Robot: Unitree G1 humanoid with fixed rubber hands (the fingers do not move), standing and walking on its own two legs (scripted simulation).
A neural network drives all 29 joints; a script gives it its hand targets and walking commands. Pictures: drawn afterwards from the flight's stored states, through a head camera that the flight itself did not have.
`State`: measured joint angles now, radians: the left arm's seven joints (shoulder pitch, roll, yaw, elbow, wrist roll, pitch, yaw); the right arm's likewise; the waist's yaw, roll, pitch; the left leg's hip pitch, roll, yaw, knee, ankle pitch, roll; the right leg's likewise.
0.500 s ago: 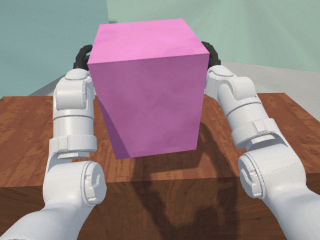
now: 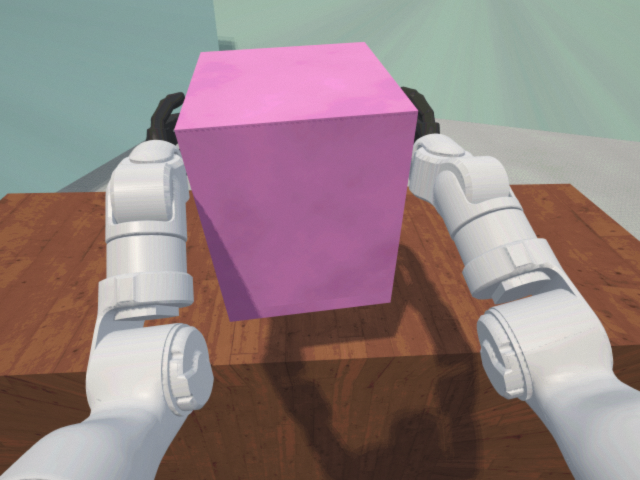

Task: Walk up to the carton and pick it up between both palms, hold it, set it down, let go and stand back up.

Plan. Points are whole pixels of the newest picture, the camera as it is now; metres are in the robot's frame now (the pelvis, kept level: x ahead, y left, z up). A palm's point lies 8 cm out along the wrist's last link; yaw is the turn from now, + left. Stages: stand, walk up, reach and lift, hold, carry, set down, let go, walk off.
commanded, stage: hold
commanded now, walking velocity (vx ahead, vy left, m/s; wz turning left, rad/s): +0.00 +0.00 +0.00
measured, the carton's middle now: (297, 180) +0.39 +0.02 +0.25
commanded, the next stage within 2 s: none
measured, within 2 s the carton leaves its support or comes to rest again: neither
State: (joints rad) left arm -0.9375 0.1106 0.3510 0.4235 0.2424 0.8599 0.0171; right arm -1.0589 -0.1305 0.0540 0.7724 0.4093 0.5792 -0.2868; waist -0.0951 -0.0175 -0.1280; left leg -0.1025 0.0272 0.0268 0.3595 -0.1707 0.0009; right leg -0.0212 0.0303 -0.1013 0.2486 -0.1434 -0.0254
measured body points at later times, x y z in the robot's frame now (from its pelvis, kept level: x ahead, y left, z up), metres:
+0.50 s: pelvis +0.00 +0.00 +0.00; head -0.09 +0.02 +0.44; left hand +0.39 +0.17 +0.29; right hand +0.38 -0.13 +0.29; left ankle +0.02 +0.11 -0.75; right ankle +0.00 -0.10 -0.75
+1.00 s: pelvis +0.00 +0.00 +0.00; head -0.09 +0.02 +0.44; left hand +0.39 +0.17 +0.29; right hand +0.39 -0.13 +0.29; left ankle +0.02 +0.11 -0.75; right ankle +0.00 -0.10 -0.75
